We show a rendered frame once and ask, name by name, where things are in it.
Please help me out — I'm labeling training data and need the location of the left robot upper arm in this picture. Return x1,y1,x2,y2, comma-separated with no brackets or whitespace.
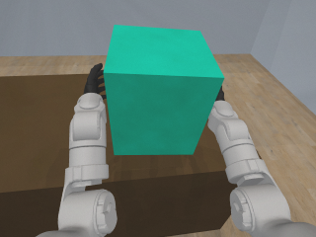
36,189,118,237

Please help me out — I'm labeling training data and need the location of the carton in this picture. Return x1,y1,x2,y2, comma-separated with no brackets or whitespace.
103,25,224,155

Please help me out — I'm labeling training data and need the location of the pedestal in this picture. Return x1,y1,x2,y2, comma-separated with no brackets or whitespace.
0,73,262,237

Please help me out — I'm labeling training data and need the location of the left robot forearm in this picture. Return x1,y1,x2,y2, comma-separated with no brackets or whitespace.
57,93,109,227

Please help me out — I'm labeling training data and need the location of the right robot upper arm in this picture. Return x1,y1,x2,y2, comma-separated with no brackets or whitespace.
230,183,316,237

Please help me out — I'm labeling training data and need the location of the left robot hand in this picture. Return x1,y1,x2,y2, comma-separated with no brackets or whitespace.
83,63,107,100

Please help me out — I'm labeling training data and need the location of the right robot hand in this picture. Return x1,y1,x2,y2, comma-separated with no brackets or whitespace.
215,86,225,102

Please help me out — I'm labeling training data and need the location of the right robot forearm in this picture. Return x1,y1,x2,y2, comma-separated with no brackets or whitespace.
207,100,291,218

